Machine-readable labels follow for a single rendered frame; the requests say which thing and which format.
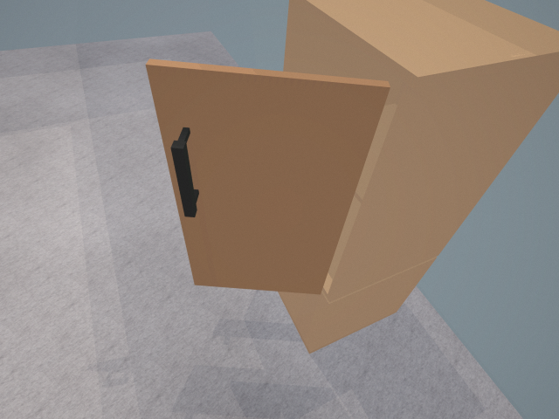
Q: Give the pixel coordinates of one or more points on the handle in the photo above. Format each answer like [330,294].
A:
[181,160]

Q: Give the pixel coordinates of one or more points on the cupboard door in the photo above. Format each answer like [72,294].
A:
[276,157]

